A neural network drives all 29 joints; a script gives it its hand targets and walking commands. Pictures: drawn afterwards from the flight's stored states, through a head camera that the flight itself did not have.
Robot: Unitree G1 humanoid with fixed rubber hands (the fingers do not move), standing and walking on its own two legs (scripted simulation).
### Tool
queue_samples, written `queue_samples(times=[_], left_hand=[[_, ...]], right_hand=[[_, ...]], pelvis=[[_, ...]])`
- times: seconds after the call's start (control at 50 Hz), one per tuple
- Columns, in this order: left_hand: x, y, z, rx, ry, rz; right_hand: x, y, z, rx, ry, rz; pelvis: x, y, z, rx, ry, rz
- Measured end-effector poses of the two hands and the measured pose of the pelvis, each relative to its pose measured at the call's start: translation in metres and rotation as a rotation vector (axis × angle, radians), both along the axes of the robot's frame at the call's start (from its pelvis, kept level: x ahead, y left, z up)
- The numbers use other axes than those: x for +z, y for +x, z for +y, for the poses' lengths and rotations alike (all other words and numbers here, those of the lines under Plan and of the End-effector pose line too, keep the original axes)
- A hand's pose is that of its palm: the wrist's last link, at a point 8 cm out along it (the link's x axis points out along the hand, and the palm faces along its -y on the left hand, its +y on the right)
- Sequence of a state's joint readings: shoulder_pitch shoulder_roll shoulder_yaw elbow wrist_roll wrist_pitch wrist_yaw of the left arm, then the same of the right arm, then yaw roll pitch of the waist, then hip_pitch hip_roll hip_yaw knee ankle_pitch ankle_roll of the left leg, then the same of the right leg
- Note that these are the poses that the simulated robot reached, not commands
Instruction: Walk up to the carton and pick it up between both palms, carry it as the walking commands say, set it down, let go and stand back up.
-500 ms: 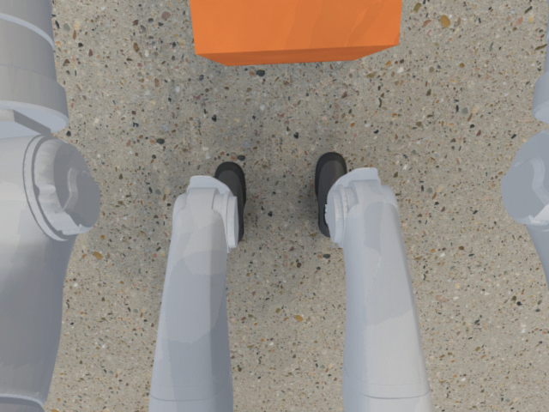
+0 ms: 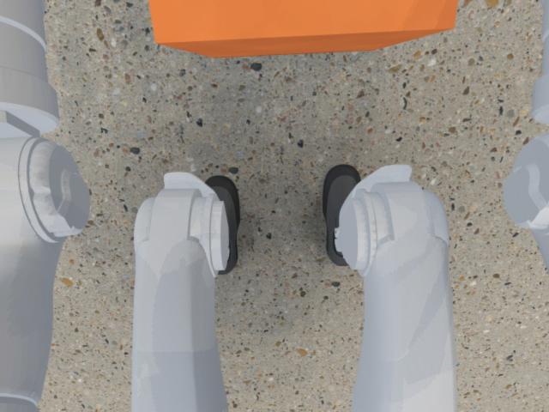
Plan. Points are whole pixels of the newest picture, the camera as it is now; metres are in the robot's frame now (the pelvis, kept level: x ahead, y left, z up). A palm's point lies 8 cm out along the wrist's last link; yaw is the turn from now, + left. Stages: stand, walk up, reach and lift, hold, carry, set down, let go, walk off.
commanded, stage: reach and lift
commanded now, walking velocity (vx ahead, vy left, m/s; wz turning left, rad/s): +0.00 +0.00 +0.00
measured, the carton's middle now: out of the picture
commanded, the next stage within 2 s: none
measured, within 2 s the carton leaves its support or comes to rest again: neither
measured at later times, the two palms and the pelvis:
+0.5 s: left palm out of the picture +0.59 +0.19 -0.24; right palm out of the picture +0.58 -0.24 -0.24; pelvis +0.02 +0.01 -0.08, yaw +0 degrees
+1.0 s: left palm out of the picture +0.59 +0.16 -0.23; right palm out of the picture +0.57 -0.22 -0.24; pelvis +0.02 +0.01 -0.07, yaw +0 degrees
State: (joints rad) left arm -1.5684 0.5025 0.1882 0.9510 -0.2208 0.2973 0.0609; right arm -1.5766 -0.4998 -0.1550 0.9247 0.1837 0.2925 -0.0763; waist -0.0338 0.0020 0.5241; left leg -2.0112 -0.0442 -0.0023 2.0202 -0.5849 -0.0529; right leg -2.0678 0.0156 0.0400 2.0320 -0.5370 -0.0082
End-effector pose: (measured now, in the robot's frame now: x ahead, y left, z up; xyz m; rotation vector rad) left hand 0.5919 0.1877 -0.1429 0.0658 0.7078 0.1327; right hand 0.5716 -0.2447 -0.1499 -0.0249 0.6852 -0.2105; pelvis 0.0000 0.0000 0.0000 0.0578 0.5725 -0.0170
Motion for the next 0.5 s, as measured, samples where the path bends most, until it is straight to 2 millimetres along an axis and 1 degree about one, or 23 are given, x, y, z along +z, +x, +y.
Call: queue_samples(times=[0.04, 0.14, 0.24, 0.32, 0.4, 0.44, 0.5], left_hand=[[-0.012, 0.0, 0.0, -0.005, 0.003, 0.0], [-0.034, 0.004, -0.004, -0.022, 0.005, -0.034], [-0.069, -0.003, -0.004, -0.015, 0.0, 0.017], [-0.086, -0.005, -0.004, -0.019, 0.002, -0.002], [-0.096, -0.004, -0.002, -0.014, -0.006, -0.013], [-0.097, -0.001, 0.0, -0.007, -0.014, -0.029], [-0.094, 0.001, 0.003, -0.009, -0.002, -0.039]], right_hand=[[-0.011, 0.001, 0.001, 0.001, -0.004, -0.001], [-0.036, 0.003, 0.004, -0.005, 0.005, -0.018], [-0.064, -0.003, 0.004, -0.007, -0.014, 0.013], [-0.082, -0.005, 0.006, -0.011, -0.01, 0.012], [-0.095, -0.003, 0.007, -0.013, -0.019, 0.013], [-0.095, -0.002, 0.009, -0.01, -0.026, 0.005], [-0.091, 0.004, 0.01, -0.014, -0.023, -0.013]], pelvis=[[-0.009, 0.003, 0.0, 0.002, -0.004, -0.002], [-0.031, 0.009, 0.002, 0.005, -0.012, -0.008], [-0.051, 0.015, 0.005, 0.006, -0.017, -0.016], [-0.064, 0.017, 0.007, 0.006, -0.022, -0.014], [-0.076, 0.019, 0.009, 0.016, -0.028, -0.015], [-0.08, 0.021, 0.01, 0.02, -0.03, -0.02], [-0.082, 0.022, 0.01, 0.019, -0.035, -0.028]])
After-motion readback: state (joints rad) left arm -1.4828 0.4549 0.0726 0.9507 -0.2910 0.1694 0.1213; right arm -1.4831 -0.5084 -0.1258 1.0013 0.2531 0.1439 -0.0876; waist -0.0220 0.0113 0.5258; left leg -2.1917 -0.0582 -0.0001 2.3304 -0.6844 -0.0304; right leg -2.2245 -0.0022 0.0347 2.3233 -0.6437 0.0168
